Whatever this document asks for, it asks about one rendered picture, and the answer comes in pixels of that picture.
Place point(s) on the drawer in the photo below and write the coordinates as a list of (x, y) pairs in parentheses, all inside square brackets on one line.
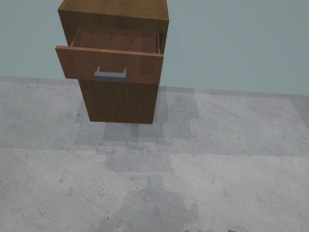
[(113, 50)]

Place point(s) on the handle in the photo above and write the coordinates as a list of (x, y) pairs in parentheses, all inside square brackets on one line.
[(110, 76)]

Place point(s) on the cabinet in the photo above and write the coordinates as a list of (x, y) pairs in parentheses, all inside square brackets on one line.
[(109, 101)]

